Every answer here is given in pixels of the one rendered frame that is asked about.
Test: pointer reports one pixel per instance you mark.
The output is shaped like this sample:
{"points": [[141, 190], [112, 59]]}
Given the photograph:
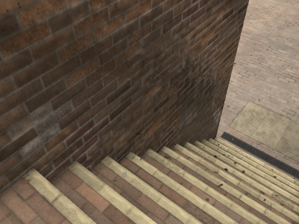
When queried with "stairs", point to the stairs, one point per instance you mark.
{"points": [[208, 182]]}

